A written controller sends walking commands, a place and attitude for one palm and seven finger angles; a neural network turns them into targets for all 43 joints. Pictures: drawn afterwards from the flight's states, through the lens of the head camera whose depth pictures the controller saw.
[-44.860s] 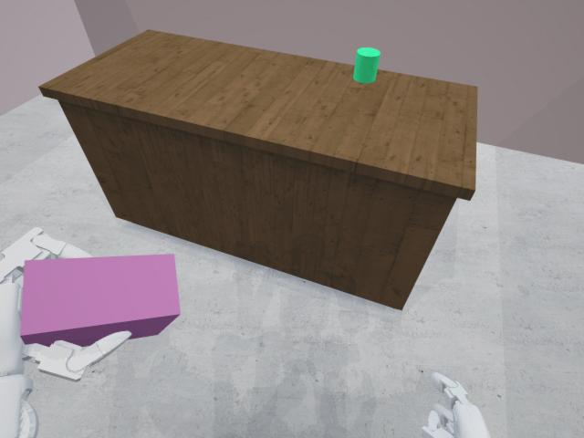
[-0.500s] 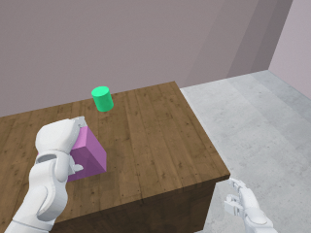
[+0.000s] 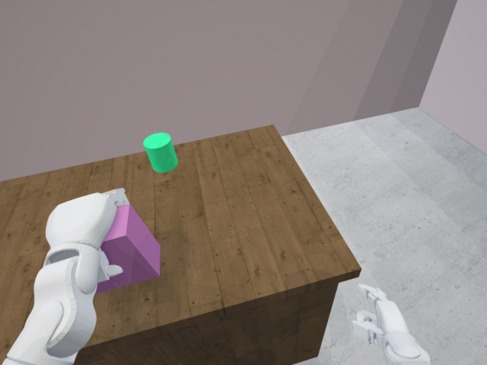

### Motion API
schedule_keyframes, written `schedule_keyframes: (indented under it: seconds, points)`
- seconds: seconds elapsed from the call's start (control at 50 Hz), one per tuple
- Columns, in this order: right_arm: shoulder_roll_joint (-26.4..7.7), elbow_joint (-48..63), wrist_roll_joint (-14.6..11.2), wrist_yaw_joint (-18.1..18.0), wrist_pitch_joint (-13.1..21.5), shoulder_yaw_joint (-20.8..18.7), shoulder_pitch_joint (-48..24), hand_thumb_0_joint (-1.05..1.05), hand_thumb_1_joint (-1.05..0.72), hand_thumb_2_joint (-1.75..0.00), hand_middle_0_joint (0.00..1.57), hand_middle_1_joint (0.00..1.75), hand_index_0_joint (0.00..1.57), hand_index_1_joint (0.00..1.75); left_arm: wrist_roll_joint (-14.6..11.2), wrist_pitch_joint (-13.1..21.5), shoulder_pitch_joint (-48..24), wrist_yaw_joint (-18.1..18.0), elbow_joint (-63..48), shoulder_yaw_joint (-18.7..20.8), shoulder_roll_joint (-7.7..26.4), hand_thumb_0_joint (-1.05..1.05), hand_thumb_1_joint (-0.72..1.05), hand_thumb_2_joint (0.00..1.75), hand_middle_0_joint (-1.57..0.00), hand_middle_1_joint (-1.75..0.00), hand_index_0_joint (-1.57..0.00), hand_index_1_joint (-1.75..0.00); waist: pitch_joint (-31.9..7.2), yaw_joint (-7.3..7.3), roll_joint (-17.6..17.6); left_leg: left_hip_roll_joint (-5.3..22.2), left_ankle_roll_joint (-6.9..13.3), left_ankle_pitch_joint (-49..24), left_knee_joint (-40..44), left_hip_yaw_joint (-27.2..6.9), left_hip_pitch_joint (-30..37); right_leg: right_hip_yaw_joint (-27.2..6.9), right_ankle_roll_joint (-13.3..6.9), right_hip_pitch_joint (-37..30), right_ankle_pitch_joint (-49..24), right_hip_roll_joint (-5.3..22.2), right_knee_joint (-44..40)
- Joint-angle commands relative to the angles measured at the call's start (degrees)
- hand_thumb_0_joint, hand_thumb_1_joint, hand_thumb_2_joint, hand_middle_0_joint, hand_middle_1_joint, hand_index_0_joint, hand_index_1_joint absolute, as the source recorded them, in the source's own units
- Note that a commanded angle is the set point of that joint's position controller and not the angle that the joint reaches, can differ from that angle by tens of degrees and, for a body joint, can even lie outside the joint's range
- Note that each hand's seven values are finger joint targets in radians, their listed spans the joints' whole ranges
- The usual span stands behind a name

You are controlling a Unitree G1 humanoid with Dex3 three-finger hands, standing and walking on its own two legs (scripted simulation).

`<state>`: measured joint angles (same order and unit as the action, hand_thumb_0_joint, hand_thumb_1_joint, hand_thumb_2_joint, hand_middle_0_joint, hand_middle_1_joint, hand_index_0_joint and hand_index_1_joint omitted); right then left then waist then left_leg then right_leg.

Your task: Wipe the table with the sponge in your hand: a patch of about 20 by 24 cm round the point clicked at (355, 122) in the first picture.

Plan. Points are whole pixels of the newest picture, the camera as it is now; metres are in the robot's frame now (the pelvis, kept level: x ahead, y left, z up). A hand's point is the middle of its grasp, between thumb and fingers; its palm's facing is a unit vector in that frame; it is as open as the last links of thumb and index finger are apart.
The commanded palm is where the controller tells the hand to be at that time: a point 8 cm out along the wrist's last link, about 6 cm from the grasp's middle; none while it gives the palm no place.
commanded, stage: bring the sponge back beside the body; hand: left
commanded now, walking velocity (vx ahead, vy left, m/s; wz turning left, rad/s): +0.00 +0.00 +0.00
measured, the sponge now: (117, 257) +0.24 +0.27 +0.07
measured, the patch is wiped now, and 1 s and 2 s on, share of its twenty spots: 1.00 1.00 1.00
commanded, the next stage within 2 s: step back with the hand held close in 1.28 s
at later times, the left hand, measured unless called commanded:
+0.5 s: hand (96, 257) +0.21 +0.27 +0.11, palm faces +0.06 -0.12 -0.99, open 10.1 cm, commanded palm +0.18 +0.27 +0.18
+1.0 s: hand (75, 281) +0.18 +0.28 +0.11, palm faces +0.05 -0.12 -0.99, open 10.1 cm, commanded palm +0.15 +0.28 +0.17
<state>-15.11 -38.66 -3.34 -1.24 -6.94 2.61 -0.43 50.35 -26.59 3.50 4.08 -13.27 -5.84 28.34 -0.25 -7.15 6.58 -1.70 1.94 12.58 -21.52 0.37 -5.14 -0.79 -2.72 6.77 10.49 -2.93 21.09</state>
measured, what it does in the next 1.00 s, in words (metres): stands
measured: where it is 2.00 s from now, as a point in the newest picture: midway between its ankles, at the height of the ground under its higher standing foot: outside the picture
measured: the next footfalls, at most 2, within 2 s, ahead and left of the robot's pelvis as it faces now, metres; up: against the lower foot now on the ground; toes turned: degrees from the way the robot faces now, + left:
none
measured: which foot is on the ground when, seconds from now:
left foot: down 0.00-1.00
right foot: down 0.00-1.00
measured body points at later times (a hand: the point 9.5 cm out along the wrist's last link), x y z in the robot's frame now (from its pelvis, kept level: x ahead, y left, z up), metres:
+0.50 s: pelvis +0.00 +0.00 +0.00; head -0.03 -0.05 +0.45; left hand +0.20 +0.27 +0.17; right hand +0.25 -0.19 -0.08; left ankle -0.01 +0.10 -0.75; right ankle +0.01 -0.09 -0.75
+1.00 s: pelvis -0.01 +0.00 +0.00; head -0.03 -0.05 +0.45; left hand +0.17 +0.28 +0.16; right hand +0.25 -0.19 -0.08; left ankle -0.01 +0.10 -0.75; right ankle +0.01 -0.09 -0.75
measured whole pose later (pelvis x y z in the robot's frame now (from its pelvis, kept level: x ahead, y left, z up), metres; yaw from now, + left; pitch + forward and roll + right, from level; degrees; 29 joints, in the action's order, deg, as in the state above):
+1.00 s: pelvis -0.01 +0.00 +0.00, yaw +0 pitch -5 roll +0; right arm -14.9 -37.8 -2.4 -1.8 -5.2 2.0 0.5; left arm 48.4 -20.6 19.0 2.0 -21.4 -0.2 30.3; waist 0.2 -8.3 6.8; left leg -1.2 1.7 13.3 -23.5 -0.1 -4.9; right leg -0.5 -2.9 5.8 10.5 -3.5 21.6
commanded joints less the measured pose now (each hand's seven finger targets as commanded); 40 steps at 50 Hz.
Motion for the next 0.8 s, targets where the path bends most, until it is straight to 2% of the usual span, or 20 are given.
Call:
schedule_keyframes:
  seconds: [0.0,0.02,0.04,0.12,0.2,0.22,0.28,0.32,0.34,0.38,0.42,0.48,0.52,0.54,0.58,0.62,0.64,0.72,0.74,0.78]
  points:
    - [-4.97,10.93,0.15,-0.22,3.56,-1.84,-14.45,0.00,-0.90,-0.90,0.20,0.30,0.20,0.30,2.14,1.07,-12.58,-2.88,-12.30,8.46,12.17,0.00,0.10,1.30,-1.20,-1.60,-1.20,-1.60,-10.82,-0.02,-4.07,0.54,1.24,-13.24,1.78,-5.73,0.40,-6.83,-2.17,-4.44,-8.71,1.81,-2.97]
    - [-5.03,11.27,0.15,-0.18,3.69,-1.64,-15.51,0.00,-0.90,-0.90,0.20,0.30,0.20,0.30,2.33,0.99,-12.53,-2.90,-13.40,9.54,13.01,0.00,0.10,1.30,-1.20,-1.60,-1.20,-1.60,-10.99,-0.22,-3.19,0.75,1.16,-12.44,2.23,-6.19,0.43,-7.97,-2.58,-4.49,-7.49,1.28,-3.04]
    - [-4.76,11.36,0.28,-0.18,3.75,-1.61,-14.81,0.00,-0.90,-0.90,0.20,0.30,0.20,0.30,2.60,1.10,-12.48,-2.88,-13.78,8.59,11.98,0.00,0.10,1.30,-1.20,-1.60,-1.20,-1.60,-11.78,-0.38,-3.39,0.64,1.33,-13.03,1.92,-5.58,0.22,-6.60,-2.39,-5.34,-8.08,1.51,-2.43]
    - [-4.91,11.25,0.20,-0.17,3.54,-1.68,-15.89,0.00,-0.90,-0.90,0.20,0.30,0.20,0.30,2.33,1.16,-10.71,-3.22,-14.11,10.02,12.99,0.00,0.10,1.30,-1.20,-1.60,-1.20,-1.60,-9.28,-0.38,-3.53,0.76,1.12,-11.92,2.26,-6.20,0.03,-8.19,-2.56,-3.64,-6.58,1.20,-3.29]
    - [-4.78,10.90,0.22,-0.48,3.41,-1.72,-14.81,0.00,-0.90,-0.90,0.20,0.30,0.20,0.30,2.20,1.33,-10.78,-3.34,-12.77,8.56,11.89,0.00,0.10,1.30,-1.20,-1.60,-1.20,-1.60,-8.86,-0.11,-3.40,0.68,1.25,-10.72,2.35,-5.80,-0.11,-6.93,-2.06,-3.13,-4.85,1.77,-3.69]
    - [-4.91,11.14,0.13,-0.49,3.71,-1.57,-15.80,0.00,-0.90,-0.90,0.20,0.30,0.20,0.30,2.23,1.27,-11.07,-3.43,-13.76,10.17,13.36,0.00,0.10,1.30,-1.20,-1.60,-1.20,-1.60,-8.97,-0.20,-2.51,0.82,1.20,-9.72,2.68,-6.35,-0.11,-8.23,-2.53,-3.13,-3.59,1.13,-3.78]
    - [-4.96,10.82,0.39,-0.58,3.73,-1.75,-14.90,0.00,-0.90,-0.90,0.20,0.30,0.20,0.30,2.34,1.74,-9.90,-3.15,-12.82,8.75,11.83,0.00,0.10,1.30,-1.20,-1.60,-1.20,-1.60,-8.96,-0.20,-3.24,0.58,1.34,-10.46,2.12,-5.91,0.02,-6.97,-2.25,-3.18,-4.56,1.48,-3.76]
    - [-4.88,11.59,0.33,-0.33,4.14,-1.78,-15.75,0.00,-0.90,-0.90,0.20,0.30,0.20,0.30,2.19,2.42,-8.49,-3.38,-16.60,10.36,13.17,0.00,0.10,1.30,-1.20,-1.60,-1.20,-1.60,-10.63,-0.60,-0.71,0.63,1.31,-11.01,2.20,-6.42,0.48,-8.51,-2.66,-4.40,-5.31,1.07,-3.19]
    - [-4.60,11.56,0.58,-0.26,4.24,-1.63,-14.67,0.00,-0.90,-0.90,0.20,0.30,0.20,0.30,2.40,2.53,-7.58,-3.31,-16.21,9.36,11.90,0.00,0.10,1.30,-1.20,-1.60,-1.20,-1.60,-11.16,-0.78,-1.61,0.62,1.41,-11.87,1.94,-6.00,0.28,-6.79,-2.48,-5.08,-6.33,1.29,-2.55]
    - [-4.90,11.03,0.60,-0.18,3.90,-1.82,-14.31,0.00,-0.90,-0.90,0.20,0.30,0.20,0.30,2.14,2.60,-5.53,-3.34,-14.26,9.55,11.78,0.00,0.10,1.30,-1.20,-1.60,-1.20,-1.60,-8.47,-0.54,-3.23,0.85,1.18,-11.33,2.19,-6.21,-0.14,-6.74,-2.23,-3.49,-5.64,1.35,-3.37]
    - [-4.88,11.50,0.42,-0.24,4.03,-1.73,-15.54,0.00,-0.90,-0.90,0.20,0.30,0.20,0.30,1.91,2.48,-5.47,-3.67,-15.55,11.34,13.44,0.00,0.10,1.30,-1.20,-1.60,-1.20,-1.60,-7.53,-0.66,-3.15,0.86,1.26,-9.64,2.38,-6.61,-0.67,-8.52,-2.50,-2.83,-3.53,1.03,-3.67]
    - [-5.01,11.16,0.70,-0.19,3.86,-1.84,-14.26,0.00,-0.90,-0.90,0.20,0.30,0.20,0.30,1.75,2.76,-3.50,-3.90,-14.55,11.74,13.40,0.00,0.10,1.30,-1.20,-1.60,-1.20,-1.60,-8.28,-0.89,-3.67,0.70,1.21,-10.79,1.76,-6.19,-0.82,-7.37,-2.27,-3.64,-5.31,1.50,-3.28]
    - [-4.99,11.64,0.57,-0.14,4.18,-1.86,-15.44,0.00,-0.90,-0.90,0.20,0.30,0.20,0.30,1.56,3.10,-2.91,-4.19,-17.76,12.91,14.23,0.00,0.10,1.30,-1.20,-1.60,-1.20,-1.60,-9.48,-1.04,-1.80,0.66,1.29,-10.90,1.66,-6.61,-0.08,-9.07,-2.61,-3.97,-5.42,1.09,-3.21]
    - [-4.75,11.90,0.67,-0.18,4.26,-1.80,-14.36,0.00,-0.90,-0.90,0.20,0.30,0.20,0.30,1.33,3.06,-2.19,-4.02,-17.18,11.47,12.74,0.00,0.10,1.30,-1.20,-1.60,-1.20,-1.60,-9.00,-0.94,-2.67,0.56,1.46,-11.11,1.22,-6.02,-0.42,-7.42,-2.32,-4.03,-5.67,1.44,-2.96]
    - [-5.11,11.26,0.67,-0.31,4.10,-1.94,-13.93,0.00,-0.90,-0.90,0.20,0.30,0.20,0.30,0.82,3.19,-0.54,-3.82,-15.28,11.70,12.82,0.00,0.10,1.30,-1.20,-1.60,-1.20,-1.60,-6.96,-0.54,-4.42,0.69,1.33,-10.57,1.23,-6.19,-0.49,-7.58,-1.99,-2.49,-5.12,1.58,-3.78]
    - [-4.88,11.82,0.53,-0.44,4.48,-1.85,-15.15,0.00,-0.90,-0.90,0.20,0.30,0.20,0.30,0.67,3.72,-1.47,-3.87,-18.35,12.37,13.40,0.00,0.10,1.30,-1.20,-1.60,-1.20,-1.60,-7.47,-0.41,-2.33,0.72,1.39,-9.52,1.42,-6.61,-0.09,-9.12,-2.39,-2.43,-3.76,1.16,-3.92]
    - [-4.97,11.80,0.75,-0.48,4.63,-1.83,-13.92,0.00,-0.90,-0.90,0.20,0.30,0.20,0.30,0.87,3.84,-0.69,-3.76,-17.82,11.92,13.07,0.00,0.10,1.30,-1.20,-1.60,-1.20,-1.60,-8.35,-0.61,-2.14,0.60,1.57,-10.12,0.95,-6.19,-0.06,-7.59,-2.22,-3.09,-4.38,1.43,-3.48]
    - [-4.99,11.83,0.75,-0.51,4.83,-2.06,-14.56,0.00,-0.90,-0.90,0.20,0.30,0.20,0.30,0.77,5.24,1.76,-4.08,-20.06,13.91,14.45,0.00,0.10,1.30,-1.20,-1.60,-1.20,-1.60,-8.04,-0.67,-1.76,0.71,1.39,-10.43,0.89,-6.84,0.33,-9.33,-2.43,-2.90,-4.74,1.12,-3.66]
    - [-4.87,11.87,1.00,-0.50,4.86,-2.02,-13.36,0.00,-0.90,-0.90,0.20,0.30,0.20,0.30,1.13,5.41,2.09,-4.07,-19.66,13.30,13.74,0.00,0.10,1.30,-1.20,-1.60,-1.20,-1.60,-8.19,-0.87,-1.92,0.64,1.49,-11.17,0.60,-6.39,0.10,-7.70,-2.31,-3.40,-5.71,1.36,-3.10]
    - [-5.09,11.45,0.99,-0.64,4.74,-2.26,-12.83,0.00,-0.90,-0.90,0.20,0.30,0.20,0.30,0.57,5.84,4.27,-4.38,-18.16,13.81,13.90,0.00,0.10,1.30,-1.20,-1.60,-1.20,-1.60,-6.90,-0.79,-3.28,0.59,1.41,-10.61,0.46,-6.39,0.16,-7.88,-1.96,-2.30,-4.86,1.57,-3.89]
